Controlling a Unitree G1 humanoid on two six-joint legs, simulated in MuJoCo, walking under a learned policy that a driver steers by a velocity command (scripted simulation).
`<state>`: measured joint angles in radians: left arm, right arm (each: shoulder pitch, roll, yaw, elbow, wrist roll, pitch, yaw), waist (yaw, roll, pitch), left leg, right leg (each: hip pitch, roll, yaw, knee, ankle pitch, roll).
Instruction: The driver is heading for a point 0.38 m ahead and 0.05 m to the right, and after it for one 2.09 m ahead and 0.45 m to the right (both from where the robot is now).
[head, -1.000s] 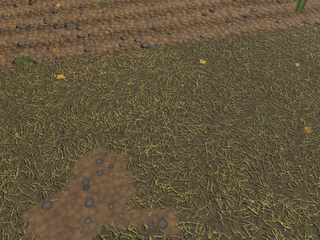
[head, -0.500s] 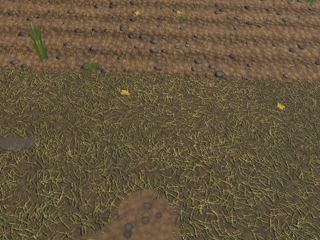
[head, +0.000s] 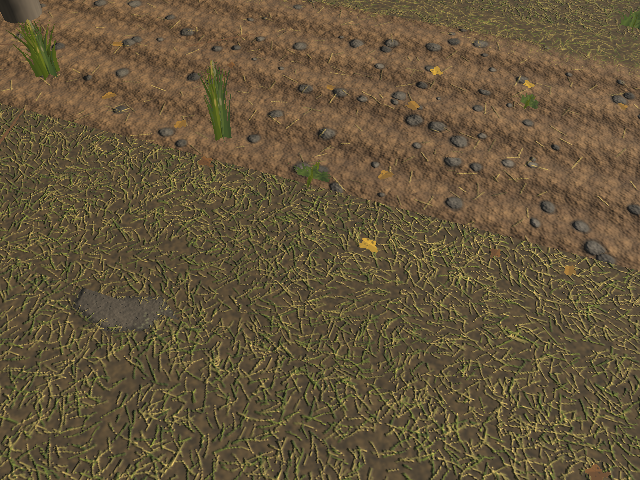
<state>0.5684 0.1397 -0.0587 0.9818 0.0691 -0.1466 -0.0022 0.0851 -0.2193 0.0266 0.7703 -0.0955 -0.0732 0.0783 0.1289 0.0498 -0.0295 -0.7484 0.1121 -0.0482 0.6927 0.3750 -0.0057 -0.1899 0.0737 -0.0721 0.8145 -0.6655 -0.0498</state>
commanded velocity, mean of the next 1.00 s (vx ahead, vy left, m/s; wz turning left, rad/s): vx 0.50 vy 0.00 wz -0.32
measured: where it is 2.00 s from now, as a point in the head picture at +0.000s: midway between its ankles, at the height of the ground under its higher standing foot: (473, 276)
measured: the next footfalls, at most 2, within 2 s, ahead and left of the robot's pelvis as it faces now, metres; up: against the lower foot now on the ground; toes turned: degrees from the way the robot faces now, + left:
left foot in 0.14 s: +0.27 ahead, +0.13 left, -0.15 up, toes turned +5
right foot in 0.64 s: +0.59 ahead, -0.15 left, -0.15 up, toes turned -14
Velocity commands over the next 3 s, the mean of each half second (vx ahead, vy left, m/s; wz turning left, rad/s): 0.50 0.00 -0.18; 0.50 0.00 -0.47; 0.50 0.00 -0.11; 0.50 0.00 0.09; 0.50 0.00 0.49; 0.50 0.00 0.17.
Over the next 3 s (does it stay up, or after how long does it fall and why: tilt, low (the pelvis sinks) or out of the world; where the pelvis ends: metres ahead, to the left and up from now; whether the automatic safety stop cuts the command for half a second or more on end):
stays up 1.75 -0.42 -0.23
